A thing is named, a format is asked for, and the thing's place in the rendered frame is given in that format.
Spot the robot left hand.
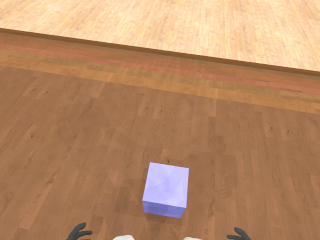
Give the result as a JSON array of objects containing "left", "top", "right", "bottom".
[{"left": 66, "top": 222, "right": 93, "bottom": 240}]

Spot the robot right hand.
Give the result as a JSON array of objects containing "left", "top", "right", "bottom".
[{"left": 227, "top": 227, "right": 251, "bottom": 240}]

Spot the carton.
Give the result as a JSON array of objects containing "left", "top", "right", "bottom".
[{"left": 142, "top": 162, "right": 189, "bottom": 219}]

